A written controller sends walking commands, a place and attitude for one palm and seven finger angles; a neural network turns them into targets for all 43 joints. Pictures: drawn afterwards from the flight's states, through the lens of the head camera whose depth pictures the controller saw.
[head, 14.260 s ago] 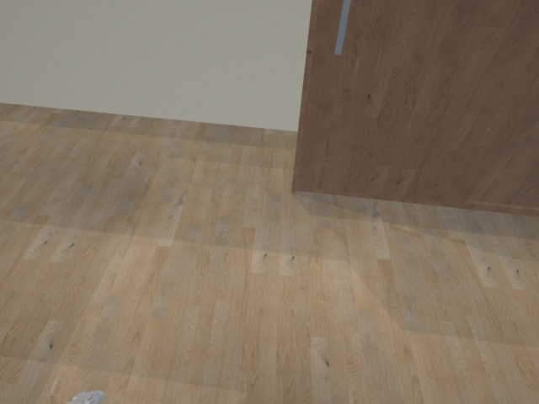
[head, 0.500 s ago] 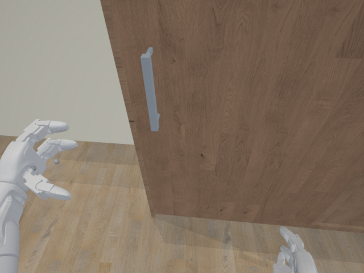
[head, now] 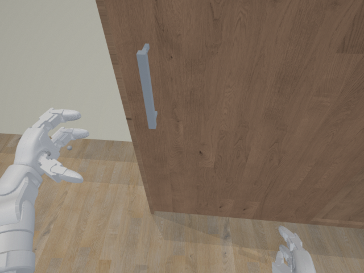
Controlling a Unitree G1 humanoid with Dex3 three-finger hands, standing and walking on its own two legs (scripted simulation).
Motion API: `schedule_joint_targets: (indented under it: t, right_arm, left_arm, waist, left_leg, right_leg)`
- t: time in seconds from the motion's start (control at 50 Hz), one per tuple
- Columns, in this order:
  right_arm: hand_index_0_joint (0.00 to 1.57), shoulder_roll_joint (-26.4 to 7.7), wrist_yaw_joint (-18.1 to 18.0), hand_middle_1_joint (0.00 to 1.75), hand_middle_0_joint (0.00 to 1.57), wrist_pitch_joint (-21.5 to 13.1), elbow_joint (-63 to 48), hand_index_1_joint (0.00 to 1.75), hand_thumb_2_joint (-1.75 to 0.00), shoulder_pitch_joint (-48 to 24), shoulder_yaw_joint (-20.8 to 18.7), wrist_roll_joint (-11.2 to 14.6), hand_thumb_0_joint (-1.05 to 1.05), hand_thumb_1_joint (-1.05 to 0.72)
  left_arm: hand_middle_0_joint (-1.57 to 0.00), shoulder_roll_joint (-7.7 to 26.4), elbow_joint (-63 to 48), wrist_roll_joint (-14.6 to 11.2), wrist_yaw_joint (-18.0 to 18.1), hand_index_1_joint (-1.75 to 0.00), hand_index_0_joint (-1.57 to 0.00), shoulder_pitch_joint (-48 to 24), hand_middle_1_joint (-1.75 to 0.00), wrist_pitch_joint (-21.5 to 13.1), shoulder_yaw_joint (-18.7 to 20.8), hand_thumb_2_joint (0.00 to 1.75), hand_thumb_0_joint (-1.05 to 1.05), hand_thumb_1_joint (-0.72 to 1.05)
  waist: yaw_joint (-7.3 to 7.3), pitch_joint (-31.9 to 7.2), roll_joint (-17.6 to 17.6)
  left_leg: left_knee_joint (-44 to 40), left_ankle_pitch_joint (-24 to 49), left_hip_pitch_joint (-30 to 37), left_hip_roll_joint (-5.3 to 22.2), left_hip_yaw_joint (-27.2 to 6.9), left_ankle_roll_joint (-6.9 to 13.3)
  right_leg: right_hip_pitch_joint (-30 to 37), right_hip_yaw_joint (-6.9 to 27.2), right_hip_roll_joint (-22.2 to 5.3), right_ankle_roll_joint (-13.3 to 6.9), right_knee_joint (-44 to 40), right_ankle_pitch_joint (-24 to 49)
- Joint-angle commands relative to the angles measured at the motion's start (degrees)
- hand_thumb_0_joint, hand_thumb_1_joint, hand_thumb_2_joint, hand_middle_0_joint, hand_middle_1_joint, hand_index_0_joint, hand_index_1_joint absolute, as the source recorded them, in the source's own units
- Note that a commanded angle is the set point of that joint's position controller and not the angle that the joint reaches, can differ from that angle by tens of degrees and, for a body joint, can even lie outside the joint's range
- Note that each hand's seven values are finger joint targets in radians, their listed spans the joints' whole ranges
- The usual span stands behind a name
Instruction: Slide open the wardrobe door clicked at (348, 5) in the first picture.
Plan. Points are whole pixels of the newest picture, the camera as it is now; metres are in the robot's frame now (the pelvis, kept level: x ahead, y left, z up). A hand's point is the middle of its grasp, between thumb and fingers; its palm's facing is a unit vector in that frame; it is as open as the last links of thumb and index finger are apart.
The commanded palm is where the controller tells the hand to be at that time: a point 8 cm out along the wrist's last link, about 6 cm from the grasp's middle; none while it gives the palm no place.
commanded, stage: move the hooked fingers beside the handle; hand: left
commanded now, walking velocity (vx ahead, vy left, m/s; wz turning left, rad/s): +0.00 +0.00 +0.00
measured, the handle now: (149, 90) +0.55 +0.15 +0.13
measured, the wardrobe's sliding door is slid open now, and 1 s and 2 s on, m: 0.00 0.00 0.00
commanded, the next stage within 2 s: none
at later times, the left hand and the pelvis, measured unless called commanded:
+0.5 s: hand (95, 124) +0.39 +0.24 +0.14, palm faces +0.00 -1.00 +0.00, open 14.0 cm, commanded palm +0.37 +0.28 +0.14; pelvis +0.01 +0.01 +0.00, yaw -1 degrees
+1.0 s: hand (113, 107) +0.45 +0.22 +0.14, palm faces +0.00 -1.00 +0.01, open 14.0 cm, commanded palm +0.44 +0.27 +0.14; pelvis +0.01 +0.01 -0.01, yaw -1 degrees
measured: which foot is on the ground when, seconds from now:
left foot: down 0.00-1.00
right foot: down 0.00-1.00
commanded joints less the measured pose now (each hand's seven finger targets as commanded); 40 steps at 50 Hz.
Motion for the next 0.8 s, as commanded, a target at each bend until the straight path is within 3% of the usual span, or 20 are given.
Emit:
schedule_joint_targets:
  t: [0.0, 0.02, 0.04, 0.08, 0.12, 0.18, 0.24, 0.26, 0.32, 0.36, 0.38, 0.48, 0.52, 0.6, 0.64, 0.7, 0.72, 0.74, 0.76, 0.78]
  right_arm:
    - [0.2, -6.83, -0.08, 0.3, 0.2, -3.05, -8.89, 0.3, -0.9, -4.73, -3.16, -0.14, 0.0, -0.9]
    - [0.2, -6.94, 0.07, 0.3, 0.2, -2.94, -9.01, 0.3, -0.9, -4.65, -3.2, -0.25, 0.0, -0.9]
    - [0.2, -7.0, 0.14, 0.3, 0.2, -2.76, -9.12, 0.3, -0.9, -4.68, -3.24, -0.16, 0.0, -0.9]
    - [0.2, -6.93, 0.28, 0.3, 0.2, -2.44, -9.24, 0.3, -0.9, -4.38, -3.26, -0.11, 0.0, -0.9]
    - [0.2, -7.14, 0.44, 0.3, 0.2, -2.04, -9.18, 0.3, -0.9, -3.68, -3.39, -0.16, 0.0, -0.9]
    - [0.2, -7.24, 0.45, 0.3, 0.2, -1.41, -9.04, 0.3, -0.9, -3.17, -3.56, -0.18, 0.0, -0.9]
    - [0.2, -7.52, 0.36, 0.3, 0.2, -0.87, -8.26, 0.3, -0.9, -2.42, -3.85, -0.32, 0.0, -0.9]
    - [0.2, -7.27, 0.5, 0.3, 0.2, -0.75, -8.38, 0.3, -0.9, -2.34, -3.78, -0.4, 0.0, -0.9]
    - [0.2, -7.71, 0.48, 0.3, 0.2, -0.04, -7.52, 0.3, -0.9, -1.17, -4.0, -0.38, 0.0, -0.9]
    - [0.2, -7.68, 0.5, 0.3, 0.2, 0.34, -7.32, 0.3, -0.9, -1.1, -3.96, -0.37, 0.0, -0.9]
    - [0.2, -7.61, 0.55, 0.3, 0.2, 0.52, -7.23, 0.3, -0.9, -0.85, -3.86, -0.39, 0.0, -0.9]
    - [0.2, -7.81, 1.0, 0.3, 0.2, 1.42, -6.45, 0.3, -0.9, 0.66, -4.23, -0.69, 0.0, -0.9]
    - [0.2, -8.14, 1.27, 0.3, 0.2, 1.89, -6.28, 0.3, -0.9, 1.61, -4.43, -0.94, 0.0, -0.9]
    - [0.2, -8.16, 1.67, 0.3, 0.2, 2.97, -6.04, 0.3, -0.9, 2.44, -4.69, -0.98, 0.0, -0.9]
    - [0.2, -8.42, 1.83, 0.3, 0.2, 3.43, -6.02, 0.3, -0.9, 3.09, -4.8, -1.07, 0.0, -0.9]
    - [0.2, -8.37, 1.99, 0.3, 0.2, 4.01, -5.72, 0.3, -0.9, 3.83, -4.97, -1.03, 0.0, -0.9]
    - [0.2, -8.61, 2.03, 0.3, 0.2, 4.31, -5.57, 0.3, -0.9, 4.64, -5.1, -1.17, 0.0, -0.9]
    - [0.2, -8.73, 2.02, 0.3, 0.2, 4.49, -5.46, 0.3, -0.9, 4.7, -5.18, -1.07, 0.0, -0.9]
    - [0.2, -8.46, 2.1, 0.3, 0.2, 4.62, -5.53, 0.3, -0.9, 4.66, -5.18, -1.05, 0.0, -0.9]
    - [0.2, -8.44, 2.15, 0.3, 0.2, 4.8, -5.09, 0.3, -0.9, 5.04, -5.22, -1.02, 0.0, -0.9]
  left_arm:
    - [-0.3, 16.15, -10.08, -0.77, 0.71, -1.2, -0.3, -20.81, -1.2, -3.82, 5.31, 0.3, 0.0, -0.5]
    - [-0.3, 15.85, -9.47, -0.94, 0.74, -1.2, -0.3, -20.08, -1.2, -3.89, 5.06, 0.3, 0.0, -0.5]
    - [-0.3, 16.25, -9.57, -0.62, 0.86, -1.2, -0.3, -20.58, -1.2, -3.85, 5.26, 0.3, 0.0, -0.5]
    - [-0.3, 14.84, -9.54, -0.2, 1.27, -1.2, -0.3, -22.3, -1.2, -3.65, 3.81, 0.3, 0.0, -0.5]
    - [-0.3, 14.57, -7.75, -0.22, 1.72, -1.2, -0.3, -22.34, -1.2, -3.46, 3.48, 0.3, 0.0, -0.5]
    - [-0.3, 14.27, -7.58, 0.65, 2.35, -1.2, -0.3, -26.13, -1.2, -3.59, 2.75, 0.3, 0.0, -0.5]
    - [-0.3, 15.75, -6.88, 1.29, 3.31, -1.2, -0.3, -29.97, -1.2, -4.38, 3.27, 0.3, 0.0, -0.5]
    - [-0.3, 14.07, -7.32, 1.49, 3.47, -1.2, -0.3, -30.3, -1.2, -4.79, 1.94, 0.3, 0.0, -0.5]
    - [-0.3, 14.41, -3.83, 1.78, 4.06, -1.2, -0.3, -31.61, -1.2, -4.97, 1.71, 0.3, 0.0, -0.5]
    - [-0.3, 13.79, -2.45, 2.4, 4.33, -1.2, -0.3, -34.45, -1.2, -4.91, 0.72, 0.3, 0.0, -0.5]
    - [-0.3, 12.54, -1.37, 2.72, 4.54, -1.2, -0.3, -35.86, -1.2, -4.83, -0.64, 0.3, 0.0, -0.5]
    - [-0.3, 12.71, 0.63, 3.72, 6.07, -1.2, -0.3, -40.25, -1.2, -6.17, -0.94, 0.3, 0.0, -0.5]
    - [-0.3, 14.06, 3.48, 3.83, 6.57, -1.2, -0.3, -38.28, -1.2, -6.42, 0.58, 0.3, 0.0, -0.5]
    - [-0.3, 14.5, 5.71, 4.84, 7.14, -1.2, -0.3, -41.58, -1.2, -7.06, 0.65, 0.3, 0.0, -0.5]
    - [-0.3, 15.99, 7.41, 4.87, 7.49, -1.2, -0.3, -42.52, -1.2, -7.56, 1.8, 0.3, 0.0, -0.5]
    - [-0.3, 14.0, 8.54, 5.17, 7.32, -1.2, -0.3, -45.56, -1.2, -8.55, -0.27, 0.3, 0.0, -0.5]
    - [-0.3, 15.11, 9.82, 5.13, 7.37, -1.2, -0.3, -44.62, -1.2, -8.82, 0.71, 0.3, 0.0, -0.5]
    - [-0.3, 16.33, 8.98, 5.29, 7.36, -1.2, -0.3, -46.94, -1.2, -9.34, 1.16, 0.3, 0.0, -0.5]
    - [-0.3, 14.26, 9.49, 5.47, 7.12, -1.2, -0.3, -47.16, -1.2, -9.48, -0.52, 0.3, 0.0, -0.5]
    - [-0.3, 13.76, 10.4, 5.49, 7.21, -1.2, -0.3, -48.54, -1.2, -9.67, -1.08, 0.3, 0.0, -0.5]
  waist:
    - [-0.6, -11.51, 1.37]
    - [-0.41, -11.61, 0.17]
    - [-0.33, -12.35, 2.26]
    - [-0.82, -12.53, 2.52]
    - [-0.92, -11.69, -0.82]
    - [-1.38, -12.76, 1.86]
    - [-2.05, -13.9, 1.54]
    - [-1.96, -14.73, 3.17]
    - [-2.62, -14.3, -0.97]
    - [-2.78, -13.99, 2.55]
    - [-3.1, -13.56, 2.2]
    - [-3.52, -16.1, 2.77]
    - [-3.06, -17.18, -0.91]
    - [-3.29, -17.38, 2.05]
    - [-3.56, -17.25, -1.05]
    - [-4.38, -17.72, 1.12]
    - [-4.18, -18.48, -1.2]
    - [-4.41, -19.23, 0.62]
    - [-4.52, -19.08, 2.39]
    - [-5.18, -18.32, 1.49]
  left_leg:
    - [-3.71, 5.38, 7.85, -2.75, -0.79, 2.73]
    - [-3.26, 6.14, 7.53, -2.76, -0.52, 2.92]
    - [-3.41, 6.18, 7.67, -2.73, -0.44, 2.75]
    - [-3.47, 6.6, 8.09, -2.66, -0.51, 2.71]
    - [-3.32, 6.39, 7.2, -2.47, -0.59, 2.9]
    - [-3.24, 6.89, 7.95, -2.54, -0.64, 2.81]
    - [-2.78, 6.76, 8.09, -2.42, -0.64, 2.92]
    - [-2.85, 7.5, 8.96, -2.47, -0.78, 2.79]
    - [-2.53, 7.61, 7.94, -2.2, -0.83, 3.03]
    - [-2.67, 6.57, 8.0, -2.31, -0.81, 2.81]
    - [-2.72, 6.4, 7.89, -2.35, -1.13, 2.78]
    - [-1.91, 8.12, 8.98, -2.13, -1.39, 2.69]
    - [-1.42, 9.52, 7.9, -1.93, -1.31, 2.98]
    - [-1.19, 10.01, 7.45, -1.97, -1.06, 2.69]
    - [-0.7, 9.63, 5.89, -1.97, -0.73, 3.07]
    - [-0.3, 10.32, 6.71, -1.93, -0.73, 2.97]
    - [0.18, 10.83, 6.26, -1.91, -0.54, 3.24]
    - [0.18, 11.28, 6.43, -1.86, -0.63, 3.1]
    - [0.36, 11.29, 6.97, -2.0, -0.51, 2.98]
    - [0.48, 10.99, 6.73, -1.88, -0.59, 3.01]
  right_leg:
    - [-2.22, 2.85, 0.81, 0.62, -5.71, 11.53]
    - [-1.81, 3.07, 0.85, 0.66, -5.62, 12.35]
    - [-1.8, 3.06, 0.7, 0.54, -5.35, 12.49]
    - [-2.35, 2.69, 0.83, 0.46, -5.09, 13.03]
    - [-2.56, 2.51, 1.04, 0.51, -5.24, 12.59]
    - [-3.41, 2.52, 1.0, 0.34, -4.69, 13.08]
    - [-3.48, 2.79, 1.03, 0.36, -4.78, 12.69]
    - [-3.38, 2.51, 1.05, 0.11, -4.37, 13.2]
    - [-3.7, 2.27, 1.32, 0.29, -4.37, 13.31]
    - [-4.78, 2.49, 1.08, 0.12, -4.24, 12.32]
    - [-5.26, 2.22, 1.14, 0.02, -4.15, 11.98]
    - [-5.64, 2.18, 1.27, -0.19, -3.44, 13.17]
    - [-4.33, 2.12, 1.37, -0.11, -2.96, 14.75]
    - [-5.02, 2.28, 1.22, -0.18, -2.29, 15.61]
    - [-4.49, 2.66, 1.26, 0.16, -2.32, 16.14]
    - [-5.63, 2.62, 1.41, -0.04, -1.91, 16.61]
    - [-4.83, 2.59, 1.48, 0.05, -1.74, 17.19]
    - [-4.94, 2.83, 1.4, 0.04, -1.48, 17.88]
    - [-5.62, 2.88, 1.41, -0.05, -1.37, 17.74]
    - [-6.4, 2.68, 1.51, 0.04, -1.52, 17.49]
